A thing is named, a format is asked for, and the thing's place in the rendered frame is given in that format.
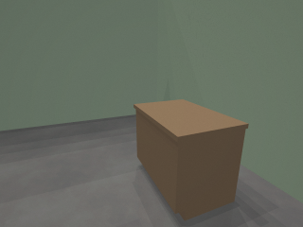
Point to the table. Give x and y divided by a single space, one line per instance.
192 153

